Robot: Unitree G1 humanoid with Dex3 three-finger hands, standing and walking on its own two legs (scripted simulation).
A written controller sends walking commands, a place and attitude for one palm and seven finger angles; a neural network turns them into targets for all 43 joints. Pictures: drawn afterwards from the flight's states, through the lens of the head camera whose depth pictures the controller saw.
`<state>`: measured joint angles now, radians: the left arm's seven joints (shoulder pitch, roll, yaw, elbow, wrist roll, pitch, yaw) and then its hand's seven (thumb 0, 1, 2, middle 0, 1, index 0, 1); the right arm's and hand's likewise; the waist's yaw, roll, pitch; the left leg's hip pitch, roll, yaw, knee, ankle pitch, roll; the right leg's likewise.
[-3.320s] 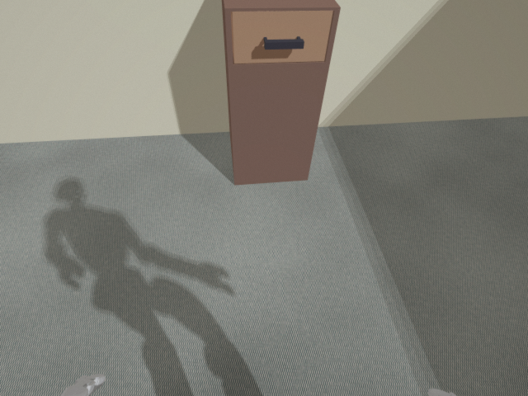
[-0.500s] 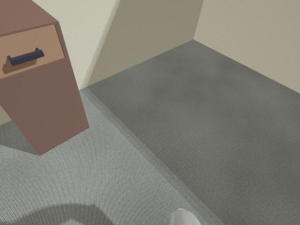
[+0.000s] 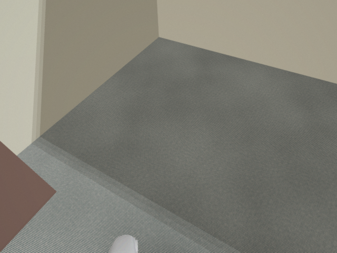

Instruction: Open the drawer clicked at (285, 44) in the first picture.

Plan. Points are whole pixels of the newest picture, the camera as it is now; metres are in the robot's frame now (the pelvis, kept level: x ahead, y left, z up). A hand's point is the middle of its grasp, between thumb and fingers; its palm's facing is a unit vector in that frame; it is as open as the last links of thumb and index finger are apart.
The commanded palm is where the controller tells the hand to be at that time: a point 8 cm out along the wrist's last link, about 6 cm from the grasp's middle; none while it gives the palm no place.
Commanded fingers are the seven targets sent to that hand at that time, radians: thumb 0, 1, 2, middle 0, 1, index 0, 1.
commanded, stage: walk to a spot facing it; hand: left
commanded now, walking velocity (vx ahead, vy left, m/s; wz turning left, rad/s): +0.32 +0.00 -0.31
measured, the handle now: out of the picture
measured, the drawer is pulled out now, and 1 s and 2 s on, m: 0.00 0.00 0.00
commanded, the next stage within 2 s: turn to face it in 0.24 s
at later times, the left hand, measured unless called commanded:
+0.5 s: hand (83, 246) +0.17 +0.26 -0.18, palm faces -0.07 -0.98 -0.17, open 7.4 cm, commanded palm none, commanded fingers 0.00 0.90 0.90 -0.20 -0.30 -0.20 -0.30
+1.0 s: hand (99, 203) +0.28 +0.22 -0.14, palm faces +0.11 -0.96 -0.26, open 7.4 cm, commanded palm none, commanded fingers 0.00 0.90 0.90 -0.20 -0.30 -0.20 -0.30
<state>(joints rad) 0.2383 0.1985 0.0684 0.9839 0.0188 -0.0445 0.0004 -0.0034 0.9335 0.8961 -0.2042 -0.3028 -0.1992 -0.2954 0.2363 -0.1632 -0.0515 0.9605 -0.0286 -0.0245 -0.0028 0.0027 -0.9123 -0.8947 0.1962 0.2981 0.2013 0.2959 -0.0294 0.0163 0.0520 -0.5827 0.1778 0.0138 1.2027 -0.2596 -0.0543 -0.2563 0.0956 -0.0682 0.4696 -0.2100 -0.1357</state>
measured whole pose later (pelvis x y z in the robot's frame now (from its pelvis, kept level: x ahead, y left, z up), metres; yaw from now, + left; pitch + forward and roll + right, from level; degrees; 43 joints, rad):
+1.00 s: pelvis +0.18 +0.03 +0.01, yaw +7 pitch -1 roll +2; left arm 0.16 0.14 0.04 0.92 0.02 0.00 0.04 0.01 0.91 0.90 -0.20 -0.30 -0.20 -0.30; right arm 0.30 -0.21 -0.09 1.01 -0.02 0.07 0.01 0.00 -0.91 -0.89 0.20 0.30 0.20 0.30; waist -0.06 0.05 0.04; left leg -0.52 0.02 0.03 1.15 -0.39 -0.07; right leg -0.18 -0.08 -0.18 0.48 -0.29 -0.03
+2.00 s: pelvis +0.15 +0.06 +0.00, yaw +41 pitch +0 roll +0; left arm 0.11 0.19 0.04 0.85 0.01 0.03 0.04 0.01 0.91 0.90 -0.20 -0.30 -0.20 -0.30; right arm 0.29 -0.24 -0.10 0.96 -0.02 0.07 0.01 0.00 -0.91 -0.89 0.20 0.30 0.20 0.30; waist -0.06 0.06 0.05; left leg -0.43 -0.13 -0.13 0.78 -0.40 -0.01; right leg -0.23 -0.01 -0.01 0.52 -0.28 0.00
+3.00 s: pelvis +0.13 +0.10 +0.01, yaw +58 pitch -2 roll +1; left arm 0.21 0.17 0.04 1.02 0.02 0.02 -0.02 0.01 0.91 0.90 -0.20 -0.30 -0.19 -0.29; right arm 0.42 -0.19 -0.05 1.10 -0.04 -0.01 -0.02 0.00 -0.91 -0.89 0.20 0.30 0.20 0.30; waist -0.07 0.01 0.00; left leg -0.11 -0.02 0.01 0.39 -0.25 0.02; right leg -0.30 -0.05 -0.05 0.64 -0.36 0.03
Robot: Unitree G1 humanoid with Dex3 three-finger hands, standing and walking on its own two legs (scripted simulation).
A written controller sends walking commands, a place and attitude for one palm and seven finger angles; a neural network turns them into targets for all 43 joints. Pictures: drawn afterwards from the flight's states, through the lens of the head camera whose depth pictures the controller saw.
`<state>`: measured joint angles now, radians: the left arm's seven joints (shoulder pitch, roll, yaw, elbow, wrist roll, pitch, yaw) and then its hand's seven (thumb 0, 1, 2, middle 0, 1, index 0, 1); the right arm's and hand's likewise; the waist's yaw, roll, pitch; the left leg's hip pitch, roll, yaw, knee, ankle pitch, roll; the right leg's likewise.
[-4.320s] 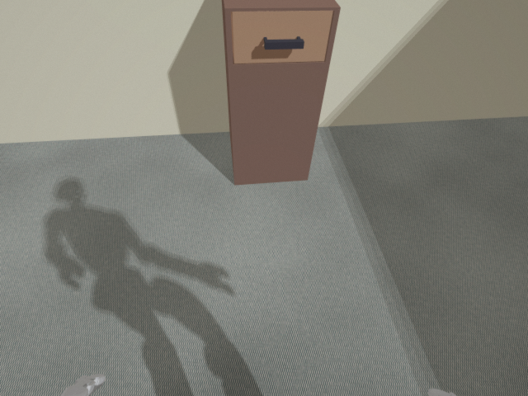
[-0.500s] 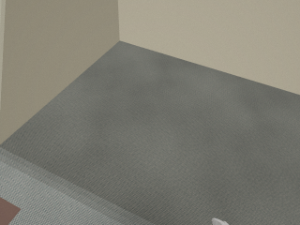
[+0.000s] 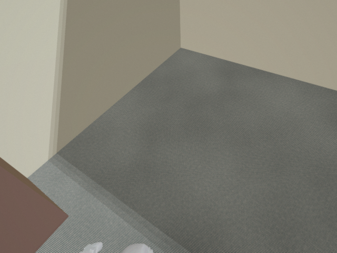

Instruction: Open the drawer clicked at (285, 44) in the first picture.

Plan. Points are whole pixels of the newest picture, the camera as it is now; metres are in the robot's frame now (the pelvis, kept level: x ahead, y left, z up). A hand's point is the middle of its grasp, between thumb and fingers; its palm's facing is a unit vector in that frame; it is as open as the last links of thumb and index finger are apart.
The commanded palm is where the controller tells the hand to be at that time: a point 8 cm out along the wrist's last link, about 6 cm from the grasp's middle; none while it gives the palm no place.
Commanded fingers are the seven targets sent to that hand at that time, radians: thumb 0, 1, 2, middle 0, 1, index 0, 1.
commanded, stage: turn to face it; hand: left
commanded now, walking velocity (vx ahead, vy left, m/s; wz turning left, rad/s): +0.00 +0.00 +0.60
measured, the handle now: out of the picture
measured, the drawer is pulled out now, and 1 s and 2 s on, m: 0.00 0.00 0.00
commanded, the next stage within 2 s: take the last steps up to it in 1.50 s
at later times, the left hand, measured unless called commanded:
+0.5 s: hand out of the picture -0.05 +0.30 -0.19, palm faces +0.35 -0.91 -0.23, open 7.4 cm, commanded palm none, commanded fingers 0.00 0.90 0.90 -0.20 -0.30 -0.20 -0.30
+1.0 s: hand out of the picture +0.00 +0.27 -0.14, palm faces +0.53 -0.80 -0.29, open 7.4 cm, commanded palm none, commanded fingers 0.00 0.90 0.90 -0.20 -0.30 -0.20 -0.30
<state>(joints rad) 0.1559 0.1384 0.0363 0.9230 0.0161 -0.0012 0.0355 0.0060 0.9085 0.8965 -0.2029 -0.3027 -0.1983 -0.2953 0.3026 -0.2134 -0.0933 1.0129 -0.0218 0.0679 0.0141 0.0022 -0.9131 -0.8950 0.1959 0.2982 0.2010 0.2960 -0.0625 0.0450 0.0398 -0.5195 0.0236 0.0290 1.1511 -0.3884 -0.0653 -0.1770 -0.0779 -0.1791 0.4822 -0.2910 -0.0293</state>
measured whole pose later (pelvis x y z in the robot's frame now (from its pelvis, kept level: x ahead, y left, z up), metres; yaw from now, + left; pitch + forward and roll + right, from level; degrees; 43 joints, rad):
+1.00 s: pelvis -0.02 +0.03 -0.01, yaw +34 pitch +0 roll +0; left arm 0.11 0.19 0.04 0.85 0.01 0.03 0.04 0.01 0.91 0.90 -0.20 -0.30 -0.20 -0.30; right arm 0.29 -0.24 -0.10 0.96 -0.02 0.07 0.01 0.00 -0.91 -0.89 0.20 0.30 0.20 0.30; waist -0.06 0.06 0.05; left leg -0.43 -0.13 -0.13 0.78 -0.40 -0.01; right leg -0.23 -0.01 -0.01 0.52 -0.28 0.00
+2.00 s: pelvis -0.04 +0.08 +0.00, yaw +51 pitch -2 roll +1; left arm 0.21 0.17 0.04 1.02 0.02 0.02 -0.02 0.01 0.91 0.90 -0.20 -0.30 -0.19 -0.29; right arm 0.42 -0.19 -0.05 1.10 -0.04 -0.01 -0.02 0.00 -0.91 -0.89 0.20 0.30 0.20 0.30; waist -0.07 0.01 0.00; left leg -0.11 -0.02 0.01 0.39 -0.25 0.02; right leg -0.30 -0.05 -0.05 0.64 -0.36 0.03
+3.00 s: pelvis +0.18 +0.19 -0.01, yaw +53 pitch -2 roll +2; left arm 0.17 0.20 0.07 0.97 0.02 0.03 0.03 0.00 0.91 0.90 -0.20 -0.30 -0.19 -0.29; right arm 0.16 -0.19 -0.07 1.03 -0.03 0.03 -0.03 -0.02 -0.92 -0.89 0.20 0.30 0.20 0.30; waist 0.00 0.02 0.09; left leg -0.25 0.07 0.10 0.55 -0.25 -0.04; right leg -0.35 -0.05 -0.03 0.72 -0.30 0.02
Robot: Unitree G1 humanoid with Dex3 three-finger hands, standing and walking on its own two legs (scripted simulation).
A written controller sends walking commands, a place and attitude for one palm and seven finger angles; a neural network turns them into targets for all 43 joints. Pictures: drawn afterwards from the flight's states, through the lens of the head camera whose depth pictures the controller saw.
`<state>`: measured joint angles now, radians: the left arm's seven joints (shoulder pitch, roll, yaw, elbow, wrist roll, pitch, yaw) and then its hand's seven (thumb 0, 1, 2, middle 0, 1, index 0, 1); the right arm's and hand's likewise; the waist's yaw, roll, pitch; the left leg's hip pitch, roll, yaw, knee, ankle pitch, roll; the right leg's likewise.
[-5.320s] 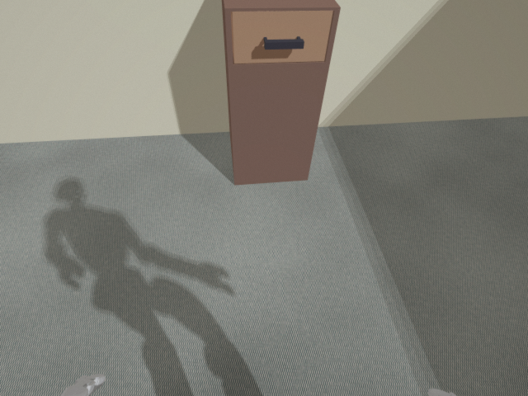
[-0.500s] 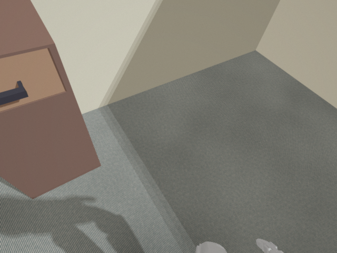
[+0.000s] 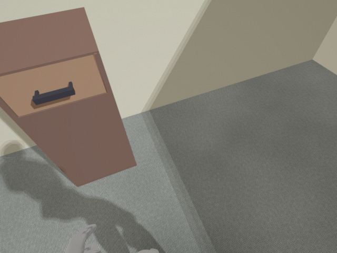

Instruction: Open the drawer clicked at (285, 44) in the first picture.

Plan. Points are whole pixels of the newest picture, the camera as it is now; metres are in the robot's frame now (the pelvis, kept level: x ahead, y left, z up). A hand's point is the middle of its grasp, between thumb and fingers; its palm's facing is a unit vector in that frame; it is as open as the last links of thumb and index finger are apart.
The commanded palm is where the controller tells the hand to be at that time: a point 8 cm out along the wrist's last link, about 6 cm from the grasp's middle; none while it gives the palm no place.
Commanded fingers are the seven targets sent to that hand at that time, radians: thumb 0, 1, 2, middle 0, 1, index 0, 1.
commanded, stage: turn to face it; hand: left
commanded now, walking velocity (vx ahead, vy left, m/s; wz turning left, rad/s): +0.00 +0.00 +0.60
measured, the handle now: (54, 91) +0.66 +0.43 -0.01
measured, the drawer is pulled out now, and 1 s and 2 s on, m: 0.00 0.00 0.00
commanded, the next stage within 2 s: take the last steps up to it in 0.50 s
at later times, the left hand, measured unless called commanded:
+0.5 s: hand out of the picture -0.07 +0.28 -0.18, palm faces +0.32 -0.91 -0.25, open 7.4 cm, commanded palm none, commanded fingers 0.00 0.90 0.90 -0.20 -0.30 -0.20 -0.30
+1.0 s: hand out of the picture +0.04 +0.24 -0.15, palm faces +0.27 -0.94 -0.21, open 7.4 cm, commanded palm none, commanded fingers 0.00 0.90 0.90 -0.20 -0.30 -0.20 -0.30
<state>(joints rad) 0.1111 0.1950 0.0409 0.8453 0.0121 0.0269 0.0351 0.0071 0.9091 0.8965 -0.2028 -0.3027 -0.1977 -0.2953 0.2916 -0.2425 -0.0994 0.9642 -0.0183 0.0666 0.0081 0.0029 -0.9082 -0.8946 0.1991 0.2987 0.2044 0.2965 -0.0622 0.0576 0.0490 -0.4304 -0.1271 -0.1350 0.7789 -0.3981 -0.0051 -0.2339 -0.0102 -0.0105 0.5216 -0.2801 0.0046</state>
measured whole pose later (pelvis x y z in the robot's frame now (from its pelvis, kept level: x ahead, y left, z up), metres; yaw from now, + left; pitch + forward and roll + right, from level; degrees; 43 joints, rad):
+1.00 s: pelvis +0.01 +0.05 +0.01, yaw +17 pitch -2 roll +1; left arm 0.21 0.17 0.04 1.02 0.02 0.02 -0.02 0.01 0.91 0.90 -0.20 -0.30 -0.19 -0.29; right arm 0.42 -0.19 -0.05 1.10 -0.04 -0.01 -0.02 0.00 -0.91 -0.89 0.20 0.30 0.20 0.30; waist -0.07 0.01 0.00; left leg -0.11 -0.02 0.01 0.39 -0.25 0.02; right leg -0.30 -0.05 -0.05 0.64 -0.36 0.03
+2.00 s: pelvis +0.26 +0.03 -0.01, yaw +19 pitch -2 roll +2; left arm 0.17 0.20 0.07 0.97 0.02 0.03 0.03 0.00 0.91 0.90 -0.20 -0.30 -0.19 -0.29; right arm 0.16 -0.19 -0.07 1.03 -0.03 0.03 -0.03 -0.02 -0.92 -0.89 0.20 0.30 0.20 0.30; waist 0.00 0.02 0.09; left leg -0.25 0.07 0.10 0.55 -0.25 -0.04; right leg -0.35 -0.05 -0.03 0.72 -0.30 0.02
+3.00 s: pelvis +0.20 +0.03 +0.00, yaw +20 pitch +2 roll +2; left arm 0.28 0.13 0.02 1.15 0.02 0.02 0.05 0.01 0.92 0.90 -0.20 -0.30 -0.20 -0.29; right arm 0.37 -0.06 0.01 1.14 -0.01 -0.02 -0.05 0.00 -0.91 -0.89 0.20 0.30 0.20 0.30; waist -0.01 -0.03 0.01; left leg -0.12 -0.09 0.08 0.37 -0.28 0.07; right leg -0.23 -0.05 -0.02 0.53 -0.31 0.02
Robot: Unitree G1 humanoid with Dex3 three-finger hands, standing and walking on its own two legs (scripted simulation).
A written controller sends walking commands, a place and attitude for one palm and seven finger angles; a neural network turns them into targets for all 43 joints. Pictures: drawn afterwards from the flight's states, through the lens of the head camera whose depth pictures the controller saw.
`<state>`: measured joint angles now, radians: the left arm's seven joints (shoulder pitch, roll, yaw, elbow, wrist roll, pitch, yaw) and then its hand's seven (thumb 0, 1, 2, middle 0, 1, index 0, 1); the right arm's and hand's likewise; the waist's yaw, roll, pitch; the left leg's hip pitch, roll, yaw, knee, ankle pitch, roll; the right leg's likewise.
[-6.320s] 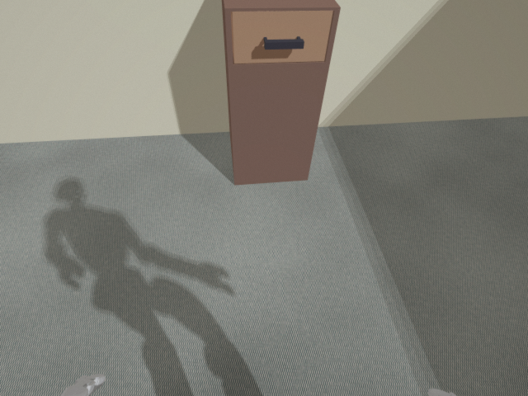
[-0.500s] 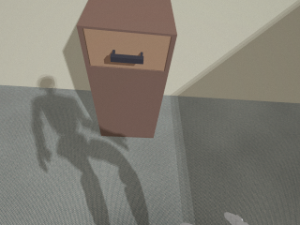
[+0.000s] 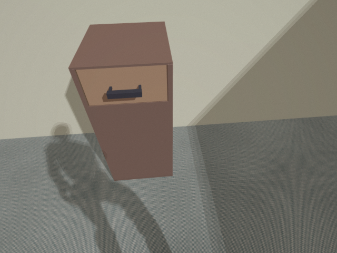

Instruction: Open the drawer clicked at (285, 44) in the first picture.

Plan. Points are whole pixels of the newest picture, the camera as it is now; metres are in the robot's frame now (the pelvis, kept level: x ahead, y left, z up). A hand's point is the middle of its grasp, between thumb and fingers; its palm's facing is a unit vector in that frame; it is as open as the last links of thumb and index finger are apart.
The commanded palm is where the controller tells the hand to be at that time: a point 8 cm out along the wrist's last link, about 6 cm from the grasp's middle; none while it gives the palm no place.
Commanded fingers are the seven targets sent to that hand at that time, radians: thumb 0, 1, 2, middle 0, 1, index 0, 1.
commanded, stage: take the last steps up to it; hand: left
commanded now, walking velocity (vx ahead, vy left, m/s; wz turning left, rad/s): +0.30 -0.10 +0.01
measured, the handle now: (125, 90) +0.72 +0.17 -0.02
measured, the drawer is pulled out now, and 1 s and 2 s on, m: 0.00 0.00 0.00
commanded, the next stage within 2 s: come to a stop and stand still in 0.50 s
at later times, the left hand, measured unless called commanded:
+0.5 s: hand out of the picture +0.01 +0.07 -0.17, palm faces +0.18 -0.97 -0.14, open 7.4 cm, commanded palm none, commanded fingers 0.00 0.90 0.90 -0.20 -0.30 -0.20 -0.30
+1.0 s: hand (132, 207) +0.30 +0.12 -0.17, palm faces +0.09 -0.95 -0.30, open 7.4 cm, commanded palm none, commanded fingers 0.00 0.90 0.90 -0.20 -0.30 -0.20 -0.30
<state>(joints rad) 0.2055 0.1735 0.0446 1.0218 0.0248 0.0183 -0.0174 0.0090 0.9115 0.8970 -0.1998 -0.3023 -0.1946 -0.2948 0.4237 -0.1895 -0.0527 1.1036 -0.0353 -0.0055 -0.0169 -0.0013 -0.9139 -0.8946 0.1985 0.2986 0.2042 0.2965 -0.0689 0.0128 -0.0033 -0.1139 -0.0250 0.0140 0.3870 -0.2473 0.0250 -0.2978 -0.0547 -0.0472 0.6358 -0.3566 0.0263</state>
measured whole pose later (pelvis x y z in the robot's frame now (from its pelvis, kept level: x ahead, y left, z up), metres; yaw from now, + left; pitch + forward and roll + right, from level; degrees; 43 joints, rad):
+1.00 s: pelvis +0.23 -0.09 -0.01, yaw +1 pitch -2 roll +2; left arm 0.17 0.20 0.07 0.97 0.02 0.03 0.03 0.00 0.91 0.90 -0.20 -0.30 -0.19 -0.29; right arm 0.16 -0.19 -0.07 1.03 -0.03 0.03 -0.03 -0.02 -0.92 -0.89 0.20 0.30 0.20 0.30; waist 0.00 0.02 0.09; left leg -0.25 0.07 0.10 0.55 -0.25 -0.04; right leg -0.35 -0.05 -0.03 0.72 -0.30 0.02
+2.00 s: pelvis +0.18 -0.07 +0.00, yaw +3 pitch +2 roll +2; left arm 0.28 0.13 0.02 1.15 0.02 0.02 0.05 0.01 0.92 0.90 -0.20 -0.30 -0.20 -0.29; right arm 0.37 -0.06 0.01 1.14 -0.01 -0.02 -0.05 0.00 -0.91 -0.89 0.20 0.30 0.20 0.30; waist -0.01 -0.03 0.01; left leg -0.12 -0.09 0.08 0.37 -0.28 0.07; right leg -0.23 -0.05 -0.02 0.53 -0.31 0.02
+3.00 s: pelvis +0.19 -0.08 -0.01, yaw +3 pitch +0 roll +0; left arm 0.31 0.13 0.00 1.10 0.02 -0.02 0.03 0.01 0.91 0.90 -0.20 -0.30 -0.20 -0.29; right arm 0.34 -0.15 0.02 1.12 -0.02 -0.02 -0.02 0.00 -0.91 -0.89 0.20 0.30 0.20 0.30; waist 0.00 0.01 0.03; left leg -0.16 -0.02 0.06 0.56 -0.40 0.05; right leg -0.19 0.01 -0.04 0.57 -0.38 -0.03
